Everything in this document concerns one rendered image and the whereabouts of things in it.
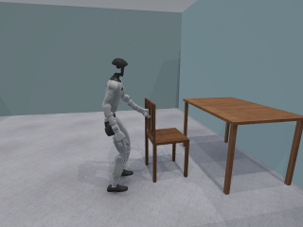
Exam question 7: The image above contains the robot left hand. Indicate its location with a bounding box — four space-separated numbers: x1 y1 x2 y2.
142 109 152 120

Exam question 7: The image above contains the table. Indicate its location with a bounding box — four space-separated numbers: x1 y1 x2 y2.
183 96 303 195

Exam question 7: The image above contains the right robot foot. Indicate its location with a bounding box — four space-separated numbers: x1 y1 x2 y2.
107 184 128 192

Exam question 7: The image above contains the robot right forearm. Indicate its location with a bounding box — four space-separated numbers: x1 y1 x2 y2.
103 104 120 133

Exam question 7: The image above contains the robot right hand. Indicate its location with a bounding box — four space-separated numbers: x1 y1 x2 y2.
115 131 130 149

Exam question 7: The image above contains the right robot upper arm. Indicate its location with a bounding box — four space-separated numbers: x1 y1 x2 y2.
101 81 118 110

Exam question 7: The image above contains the chair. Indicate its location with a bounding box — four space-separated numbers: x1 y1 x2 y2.
145 98 189 183

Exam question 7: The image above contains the left robot upper arm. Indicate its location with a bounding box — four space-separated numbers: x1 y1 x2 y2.
120 79 130 102

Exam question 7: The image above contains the robot head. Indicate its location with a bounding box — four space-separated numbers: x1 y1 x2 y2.
110 58 128 82

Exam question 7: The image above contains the robot left forearm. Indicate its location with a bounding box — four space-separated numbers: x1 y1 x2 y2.
127 98 144 113

